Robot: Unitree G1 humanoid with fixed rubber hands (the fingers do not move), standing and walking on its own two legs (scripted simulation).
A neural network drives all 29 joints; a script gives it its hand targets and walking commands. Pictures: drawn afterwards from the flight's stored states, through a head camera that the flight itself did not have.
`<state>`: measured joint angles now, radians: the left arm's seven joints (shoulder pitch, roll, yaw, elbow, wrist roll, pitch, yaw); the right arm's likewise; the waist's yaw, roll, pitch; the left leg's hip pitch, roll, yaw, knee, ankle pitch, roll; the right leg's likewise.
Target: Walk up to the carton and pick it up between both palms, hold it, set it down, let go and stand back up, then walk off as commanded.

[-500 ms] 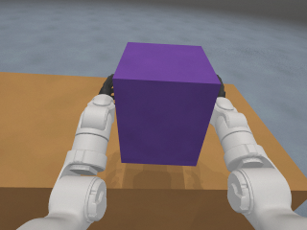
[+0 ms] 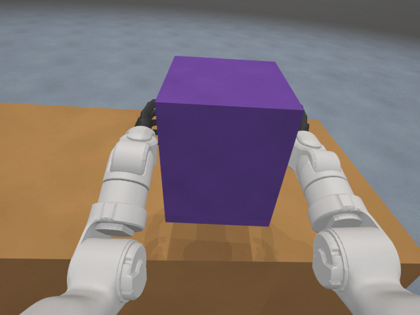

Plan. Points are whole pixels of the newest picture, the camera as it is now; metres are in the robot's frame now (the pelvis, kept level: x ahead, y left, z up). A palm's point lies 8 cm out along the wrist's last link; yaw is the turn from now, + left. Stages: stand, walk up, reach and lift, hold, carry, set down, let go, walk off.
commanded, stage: reach and lift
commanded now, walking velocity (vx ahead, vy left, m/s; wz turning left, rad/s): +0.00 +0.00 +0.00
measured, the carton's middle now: (221, 140) +0.39 +0.00 +0.21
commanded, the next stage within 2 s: hold in 0.24 s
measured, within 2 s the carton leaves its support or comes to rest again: neither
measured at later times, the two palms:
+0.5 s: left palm (141, 131) +0.36 +0.15 +0.24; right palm (301, 132) +0.38 -0.14 +0.25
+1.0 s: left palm (141, 127) +0.36 +0.15 +0.25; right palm (304, 126) +0.37 -0.14 +0.26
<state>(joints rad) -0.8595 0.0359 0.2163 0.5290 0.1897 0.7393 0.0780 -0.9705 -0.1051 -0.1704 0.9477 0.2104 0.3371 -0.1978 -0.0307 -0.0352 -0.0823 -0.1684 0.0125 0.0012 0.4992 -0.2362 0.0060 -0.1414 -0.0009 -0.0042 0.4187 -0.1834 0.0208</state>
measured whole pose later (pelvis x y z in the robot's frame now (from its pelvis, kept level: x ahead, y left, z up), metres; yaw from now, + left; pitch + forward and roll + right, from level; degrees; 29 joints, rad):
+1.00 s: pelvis -0.01 +0.00 +0.00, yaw +0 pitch -6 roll -1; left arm -0.91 0.04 0.23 0.52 0.20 0.83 0.07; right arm -1.03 -0.14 -0.15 0.94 0.24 0.45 -0.21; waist -0.03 -0.04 -0.11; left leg -0.17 0.01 0.00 0.50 -0.22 0.01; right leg -0.14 0.00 0.00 0.42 -0.17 0.02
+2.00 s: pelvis -0.01 +0.00 +0.00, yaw +0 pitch -6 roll -1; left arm -0.91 0.04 0.24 0.52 0.20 0.83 0.07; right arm -1.04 -0.14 -0.15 0.93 0.25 0.48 -0.22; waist -0.03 -0.04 -0.11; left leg -0.17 0.01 0.00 0.50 -0.22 0.01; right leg -0.14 0.00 0.00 0.42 -0.17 0.02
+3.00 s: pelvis -0.01 +0.00 +0.00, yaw +0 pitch -6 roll -1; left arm -0.92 0.04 0.24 0.52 0.20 0.83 0.07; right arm -1.04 -0.14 -0.15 0.93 0.25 0.49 -0.22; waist -0.03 -0.04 -0.11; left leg -0.17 0.01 0.00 0.50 -0.22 0.01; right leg -0.14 0.00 0.00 0.42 -0.17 0.02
